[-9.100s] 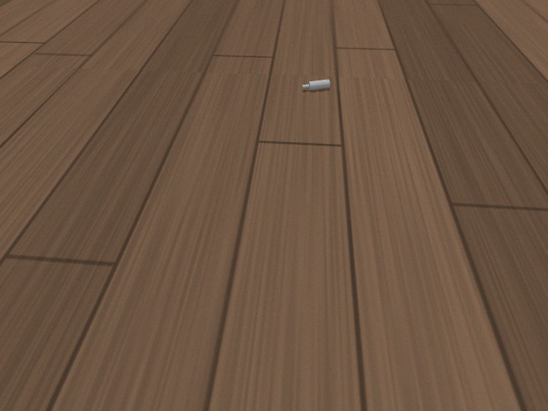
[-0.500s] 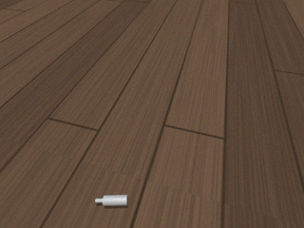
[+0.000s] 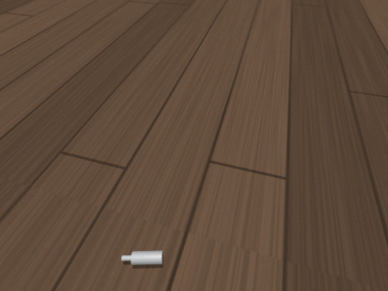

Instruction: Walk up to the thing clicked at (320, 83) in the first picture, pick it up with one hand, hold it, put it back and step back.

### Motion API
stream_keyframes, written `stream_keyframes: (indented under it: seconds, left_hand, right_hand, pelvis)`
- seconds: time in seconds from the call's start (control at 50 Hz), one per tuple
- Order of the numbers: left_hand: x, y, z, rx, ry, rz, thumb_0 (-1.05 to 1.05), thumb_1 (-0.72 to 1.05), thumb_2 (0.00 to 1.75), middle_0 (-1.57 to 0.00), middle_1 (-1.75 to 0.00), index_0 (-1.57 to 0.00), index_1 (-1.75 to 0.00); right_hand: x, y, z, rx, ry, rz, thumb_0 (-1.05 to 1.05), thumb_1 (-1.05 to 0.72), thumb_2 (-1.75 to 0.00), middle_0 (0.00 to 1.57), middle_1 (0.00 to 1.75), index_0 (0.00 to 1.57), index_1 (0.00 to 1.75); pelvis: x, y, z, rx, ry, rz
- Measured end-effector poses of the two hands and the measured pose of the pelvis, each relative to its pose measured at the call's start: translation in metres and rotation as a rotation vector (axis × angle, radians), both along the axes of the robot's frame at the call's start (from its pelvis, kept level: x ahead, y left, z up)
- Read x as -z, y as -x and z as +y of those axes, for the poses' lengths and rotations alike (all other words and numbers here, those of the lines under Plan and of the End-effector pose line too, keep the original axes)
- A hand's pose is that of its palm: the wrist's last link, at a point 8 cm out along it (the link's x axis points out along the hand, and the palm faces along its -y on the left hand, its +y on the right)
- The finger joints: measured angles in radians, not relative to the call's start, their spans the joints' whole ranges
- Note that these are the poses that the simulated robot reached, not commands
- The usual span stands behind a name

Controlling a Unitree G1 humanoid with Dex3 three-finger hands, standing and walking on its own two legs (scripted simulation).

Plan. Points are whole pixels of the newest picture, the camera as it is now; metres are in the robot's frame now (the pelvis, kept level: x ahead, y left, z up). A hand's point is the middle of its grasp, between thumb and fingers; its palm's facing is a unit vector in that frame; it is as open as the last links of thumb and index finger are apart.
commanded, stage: stand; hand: left
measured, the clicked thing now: (142, 257) +0.40 +0.29 -0.75
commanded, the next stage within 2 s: walk up in 1.92 s
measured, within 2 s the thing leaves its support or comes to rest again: neither
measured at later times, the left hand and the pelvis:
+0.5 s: hand out of the picture +0.07 +0.26 -0.16, palm faces -0.02 -0.94 -0.35, open 7.4 cm; pelvis +0.00 +0.00 +0.00, yaw +0 degrees
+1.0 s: hand out of the picture +0.07 +0.26 -0.16, palm faces -0.02 -0.94 -0.35, open 7.4 cm; pelvis +0.01 +0.00 +0.00, yaw +0 degrees
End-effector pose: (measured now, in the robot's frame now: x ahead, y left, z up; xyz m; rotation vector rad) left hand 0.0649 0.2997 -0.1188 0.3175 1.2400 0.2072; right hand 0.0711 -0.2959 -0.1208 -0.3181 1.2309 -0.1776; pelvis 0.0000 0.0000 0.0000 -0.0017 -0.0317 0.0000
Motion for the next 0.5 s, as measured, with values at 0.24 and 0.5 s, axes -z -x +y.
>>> stream_keyframes:
  seconds: [0.24,0.5]
  left_hand:
    - [0.0004,0.0031,0.0015,-0.004,-0.002,0.008,0.00,0.90,0.90,-0.20,-0.30,-0.21,-0.30]
    - [0.0005,0.0038,0.0017,-0.003,-0.002,0.010,0.00,0.90,0.90,-0.20,-0.30,-0.21,-0.30]
  right_hand:
    - [0.0009,0.0035,0.0010,0.001,0.000,0.010,0.01,-0.90,-0.89,0.21,0.30,0.21,0.30]
    - [0.0009,0.0030,0.0015,0.002,-0.001,0.010,0.01,-0.90,-0.89,0.21,0.30,0.21,0.30]
  pelvis:
    - [0.0001,-0.0003,0.0008,-0.002,-0.001,-0.001]
    - [0.0001,-0.0007,0.0010,0.000,-0.001,0.000]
